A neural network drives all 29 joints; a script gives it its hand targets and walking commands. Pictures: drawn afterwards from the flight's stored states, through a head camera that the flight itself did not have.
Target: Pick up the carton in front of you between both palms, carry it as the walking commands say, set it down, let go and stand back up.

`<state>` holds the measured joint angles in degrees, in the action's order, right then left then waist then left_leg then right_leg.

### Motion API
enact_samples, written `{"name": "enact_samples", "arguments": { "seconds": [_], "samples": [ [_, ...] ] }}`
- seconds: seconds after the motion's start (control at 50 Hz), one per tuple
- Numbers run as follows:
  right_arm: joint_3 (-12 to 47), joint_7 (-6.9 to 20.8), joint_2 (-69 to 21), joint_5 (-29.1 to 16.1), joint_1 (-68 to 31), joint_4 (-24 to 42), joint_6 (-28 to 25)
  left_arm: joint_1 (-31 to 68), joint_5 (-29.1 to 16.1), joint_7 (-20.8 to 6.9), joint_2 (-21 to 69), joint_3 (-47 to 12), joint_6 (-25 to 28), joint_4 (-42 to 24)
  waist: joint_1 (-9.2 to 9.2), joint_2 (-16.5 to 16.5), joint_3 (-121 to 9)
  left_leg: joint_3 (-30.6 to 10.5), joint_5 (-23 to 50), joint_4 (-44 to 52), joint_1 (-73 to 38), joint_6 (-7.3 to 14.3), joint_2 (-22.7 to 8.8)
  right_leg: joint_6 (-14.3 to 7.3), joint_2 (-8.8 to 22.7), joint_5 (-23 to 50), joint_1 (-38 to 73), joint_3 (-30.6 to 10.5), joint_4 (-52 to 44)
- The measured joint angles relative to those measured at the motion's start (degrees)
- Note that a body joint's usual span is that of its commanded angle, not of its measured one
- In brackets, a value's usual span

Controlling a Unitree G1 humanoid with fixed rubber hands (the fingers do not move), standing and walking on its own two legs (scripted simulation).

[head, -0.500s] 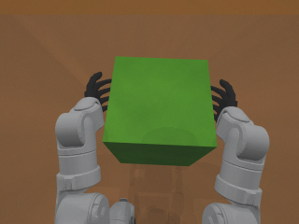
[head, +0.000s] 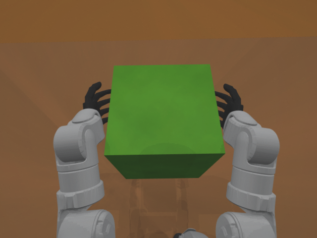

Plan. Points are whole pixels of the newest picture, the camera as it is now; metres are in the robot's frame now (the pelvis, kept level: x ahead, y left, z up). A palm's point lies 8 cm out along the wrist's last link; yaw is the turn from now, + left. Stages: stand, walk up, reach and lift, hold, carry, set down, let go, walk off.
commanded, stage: carry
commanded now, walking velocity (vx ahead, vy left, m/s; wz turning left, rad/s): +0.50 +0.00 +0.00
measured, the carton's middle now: (162, 129) +0.36 +0.00 +0.09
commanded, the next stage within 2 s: none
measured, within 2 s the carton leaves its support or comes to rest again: neither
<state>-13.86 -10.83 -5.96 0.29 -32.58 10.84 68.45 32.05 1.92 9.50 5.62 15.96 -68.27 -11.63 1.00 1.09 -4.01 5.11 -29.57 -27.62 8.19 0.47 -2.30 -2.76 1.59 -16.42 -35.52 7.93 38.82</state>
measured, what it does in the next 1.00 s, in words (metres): climbs: right foot, then left foot 0.03 m higher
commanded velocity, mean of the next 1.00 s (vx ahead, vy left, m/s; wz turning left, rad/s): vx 0.50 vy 0.00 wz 0.00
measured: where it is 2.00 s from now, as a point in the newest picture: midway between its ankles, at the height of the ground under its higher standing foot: (160, 104)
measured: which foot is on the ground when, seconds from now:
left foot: down 0.00-0.04, up 0.06-0.42, down 0.44-0.88, up 0.90-1.00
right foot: up 0.00-0.00, down 0.02-0.48, up 0.50-0.84, down 0.86-1.00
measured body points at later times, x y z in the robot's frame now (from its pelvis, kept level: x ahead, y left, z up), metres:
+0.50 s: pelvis +0.29 +0.01 +0.02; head +0.30 +0.01 +0.47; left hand +0.66 +0.15 +0.17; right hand +0.64 -0.15 +0.17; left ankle +0.40 +0.10 -0.68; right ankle +0.15 -0.09 -0.66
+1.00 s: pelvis +0.58 -0.03 +0.07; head +0.59 -0.04 +0.52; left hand +0.91 +0.15 +0.19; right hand +0.94 -0.16 +0.19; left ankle +0.48 +0.08 -0.55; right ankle +0.64 -0.11 -0.65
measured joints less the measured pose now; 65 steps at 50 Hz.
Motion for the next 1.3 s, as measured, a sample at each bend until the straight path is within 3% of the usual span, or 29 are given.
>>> {"name": "enact_samples", "arguments": {
  "seconds": [0.04, 0.08, 0.12, 0.18, 0.28, 0.36, 0.42, 0.46, 0.48, 0.54, 0.6, 0.72, 0.84, 0.9, 0.96, 1.02, 1.12, 1.2, 1.3],
  "samples": [
    [-0.8, 0.3, 1.1, 0.3, -0.1, -0.7, 0.7, 1.9, 0.0, 0.3, 0.0, -0.6, 0.2, 3.5, -2.07, 0.9, -0.3, -0.4, -1.0, -11.4, 2.4, 0.2, -2.1, -0.7, -1.3, 1.5, 2.7, 1.4, 0.0],
    [-1.6, 0.8, 1.6, 0.5, 0.3, -2.1, 1.2, 2.4, 0.3, 0.9, 0.2, -1.3, 0.2, 6.1, -4.38, 0.2, 0.0, -3.9, 0.7, -29.7, 9.5, 1.1, -0.2, -1.1, -1.6, -2.2, 4.1, 1.2, 1.8],
    [-2.5, 1.2, 0.8, 1.3, 0.4, -3.1, 1.8, 1.5, -0.2, 1.2, 0.2, -1.4, -0.3, 7.0, -5.66, -0.3, 0.6, -5.0, 2.5, -43.4, 16.9, 2.4, 1.5, -1.1, -1.8, -3.9, 6.9, 0.5, -0.1],
    [-3.9, 1.4, -1.4, 2.9, 0.5, -2.6, 1.7, 0.5, -1.2, 1.4, 0.2, -0.7, -0.1, 6.6, -6.19, -0.4, 1.7, -4.2, 5.9, -48.2, 25.4, 3.3, 1.5, -0.8, -2.0, -4.1, 11.4, -0.2, -4.5],
    [-3.4, 1.4, -2.1, 3.3, 0.9, 1.3, 0.1, 1.4, -2.7, 1.4, 0.0, -0.5, 1.6, 4.4, -5.57, -0.3, 2.5, -2.8, 9.6, -41.0, 34.5, 2.3, -0.6, -0.5, -2.1, -5.9, 18.2, -0.9, -10.1],
    [-2.5, 1.1, -0.8, 2.5, 1.1, 2.5, 0.0, 2.2, -2.6, 1.4, -0.1, -1.1, 1.5, 3.6, -4.55, -0.6, 1.1, -1.3, 11.4, -26.5, 34.7, 1.7, -1.6, 0.8, -1.8, -8.5, 23.6, -1.7, -13.3],
    [-2.2, 1.3, -0.1, 2.1, 0.8, 1.1, 0.6, 2.3, -1.8, 1.3, -0.2, -1.2, 0.6, 4.3, -3.24, -1.7, -0.3, 1.7, 11.2, -15.3, 30.4, 2.6, -0.1, 2.3, -0.3, -12.2, 27.6, -2.5, -13.3],
    [-1.6, 1.3, -0.4, 2.0, -0.3, -1.7, 0.4, 2.0, -1.3, 0.9, -1.1, -0.5, -0.1, 4.6, -1.39, -3.0, -0.4, 4.1, 14.5, -10.7, 26.0, 3.7, 1.9, 2.7, 2.0, -15.8, 27.5, -2.4, -5.8],
    [-1.1, 1.1, -0.7, 2.3, -0.7, -3.2, 0.1, 1.5, -1.3, 0.6, -1.6, -0.1, -0.2, 4.9, -0.02, -3.2, -0.3, 4.5, 13.8, -12.4, 25.4, 4.0, 2.3, 2.4, 2.7, -14.3, 25.1, -3.3, 2.3],
    [-0.4, 0.4, -1.3, 2.3, 0.1, -4.4, 0.2, 0.5, -0.9, -0.2, -1.2, 1.2, -0.4, 5.6, 3.12, -1.8, 1.1, 3.5, 9.7, -12.5, 22.3, 4.3, 2.6, 1.2, -0.4, -11.4, 13.3, -7.7, 29.6],
    [-0.2, -0.1, -0.9, 0.9, 1.7, -2.7, -0.2, 0.3, 0.3, -0.4, 0.8, 2.3, -0.3, 4.0, 4.22, -1.5, 2.8, 2.6, 9.4, -7.9, 17.7, 3.6, 2.6, 0.2, -1.1, -7.9, 3.4, -7.4, 38.1],
    [-0.3, -0.2, -0.1, -1.4, 0.7, 0.7, -1.5, -0.3, 1.1, 0.1, 1.6, 1.3, 1.0, -1.4, 3.63, -1.7, 3.1, 1.5, 7.3, -1.0, 9.4, 2.9, 2.1, 0.6, 1.1, -4.4, -7.1, -5.5, 26.0],
    [-0.2, 0.1, 0.0, -0.1, -0.2, -1.2, 0.2, 0.1, 0.1, -0.3, -0.1, 0.5, -0.4, 0.8, 0.74, -0.3, -0.7, 0.3, 1.5, 1.5, 0.6, -0.1, 0.2, 0.4, 0.6, -0.2, -1.7, -0.9, 2.3],
    [-1.3, 0.8, 1.2, 0.7, -0.1, -2.8, 1.0, 2.2, 0.6, 0.0, 0.2, -0.3, 0.0, 6.0, -2.49, 0.9, -1.3, -0.9, -1.3, -14.2, 3.2, 0.0, -2.2, -0.9, -1.4, 0.8, 2.9, 1.6, 0.7],
    [-2.6, 1.5, 1.0, 1.4, 0.5, -4.6, 1.5, 1.6, 0.5, 0.7, 0.4, -1.0, -0.2, 8.5, -5.26, -0.1, -0.6, -4.9, 1.5, -39.4, 14.2, 1.9, 1.0, -1.4, -1.8, -3.9, 5.8, 1.0, 1.1],
    [-3.9, 1.7, -1.0, 2.8, 0.7, -4.2, 1.4, 0.2, -0.8, 1.1, 0.2, -0.7, 0.2, 7.9, -6.14, -0.3, 0.9, -4.4, 5.5, -47.9, 23.5, 3.1, 1.6, -1.1, -2.2, -4.2, 10.2, 0.3, -3.2],
    [-3.5, 1.4, -2.2, 3.3, 1.2, 0.3, -0.5, 0.7, -2.7, 1.2, -0.1, -0.5, 2.1, 5.1, -5.79, -0.4, 2.4, -3.2, 9.3, -43.4, 33.9, 2.5, -0.3, -1.0, -2.4, -5.8, 16.9, -0.5, -8.9],
    [-2.5, 1.0, -1.0, 2.6, 1.5, 2.5, -0.7, 1.6, -2.8, 1.2, -0.2, -1.2, 2.2, 3.6, -4.92, -0.5, 1.3, -1.8, 11.2, -30.9, 35.9, 1.7, -1.6, 0.0, -2.2, -8.1, 22.4, -1.3, -12.6],
    [-1.9, 1.3, 0.0, 1.9, 0.8, 0.0, 0.3, 1.8, -1.7, 1.1, -0.5, -1.1, 0.5, 4.6, -2.75, -2.1, -0.9, 3.2, 12.0, -12.4, 28.8, 3.2, 0.9, 2.3, 0.3, -14.1, 28.9, -2.4, -11.9]
  ]
}}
